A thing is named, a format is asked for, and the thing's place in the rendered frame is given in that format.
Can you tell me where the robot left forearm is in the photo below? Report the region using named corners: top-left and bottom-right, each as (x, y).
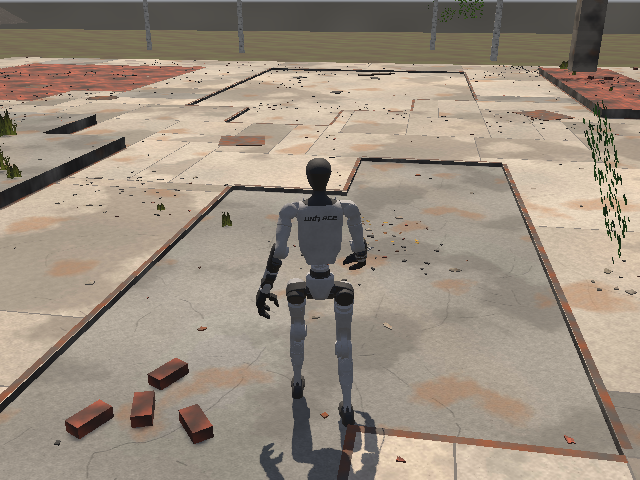
top-left (259, 243), bottom-right (282, 294)

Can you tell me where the left robot hand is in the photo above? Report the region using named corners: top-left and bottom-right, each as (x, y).
top-left (256, 290), bottom-right (279, 319)

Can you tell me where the left robot upper arm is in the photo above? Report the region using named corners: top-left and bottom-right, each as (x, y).
top-left (273, 202), bottom-right (299, 259)

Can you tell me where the robot right forearm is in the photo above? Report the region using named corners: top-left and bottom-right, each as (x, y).
top-left (354, 237), bottom-right (367, 262)

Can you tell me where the left robot thigh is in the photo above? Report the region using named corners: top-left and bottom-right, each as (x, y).
top-left (286, 278), bottom-right (307, 342)

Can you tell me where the right robot upper arm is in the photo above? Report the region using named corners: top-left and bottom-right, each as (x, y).
top-left (339, 200), bottom-right (366, 253)

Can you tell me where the humanoid robot head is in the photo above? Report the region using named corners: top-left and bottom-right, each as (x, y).
top-left (302, 158), bottom-right (337, 206)

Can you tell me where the right robot hand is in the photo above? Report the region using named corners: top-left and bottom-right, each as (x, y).
top-left (343, 253), bottom-right (366, 270)

